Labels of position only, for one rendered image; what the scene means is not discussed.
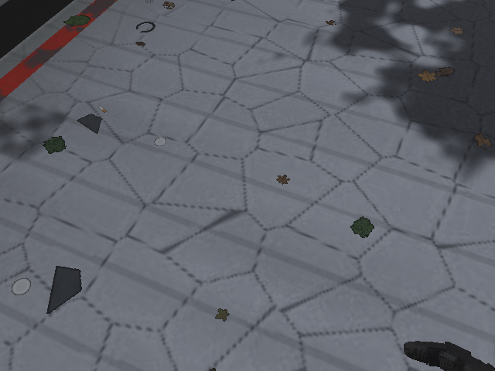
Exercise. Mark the right robot hand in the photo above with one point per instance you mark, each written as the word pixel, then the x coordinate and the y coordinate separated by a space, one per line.
pixel 448 356

